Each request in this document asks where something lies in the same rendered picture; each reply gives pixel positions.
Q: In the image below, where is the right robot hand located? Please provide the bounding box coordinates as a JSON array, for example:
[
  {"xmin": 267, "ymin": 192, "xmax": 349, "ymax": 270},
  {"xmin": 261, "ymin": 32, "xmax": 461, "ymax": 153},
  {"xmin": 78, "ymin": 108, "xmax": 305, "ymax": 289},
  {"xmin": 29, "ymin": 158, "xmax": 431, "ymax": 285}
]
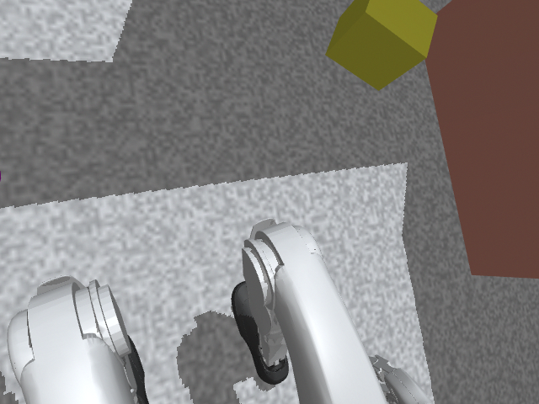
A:
[{"xmin": 369, "ymin": 355, "xmax": 433, "ymax": 404}]

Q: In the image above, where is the left robot foot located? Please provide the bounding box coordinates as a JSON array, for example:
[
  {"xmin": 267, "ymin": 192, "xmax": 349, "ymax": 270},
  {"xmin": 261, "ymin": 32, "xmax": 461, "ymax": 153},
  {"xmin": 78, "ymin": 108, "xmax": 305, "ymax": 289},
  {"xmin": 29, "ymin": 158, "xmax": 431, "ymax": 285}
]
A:
[{"xmin": 127, "ymin": 334, "xmax": 149, "ymax": 404}]

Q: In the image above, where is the right robot foot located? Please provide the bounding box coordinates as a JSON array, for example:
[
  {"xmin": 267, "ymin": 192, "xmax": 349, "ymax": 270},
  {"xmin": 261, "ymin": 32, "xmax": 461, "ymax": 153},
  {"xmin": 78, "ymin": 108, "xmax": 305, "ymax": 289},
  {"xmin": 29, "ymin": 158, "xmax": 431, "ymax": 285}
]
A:
[{"xmin": 232, "ymin": 281, "xmax": 289, "ymax": 385}]

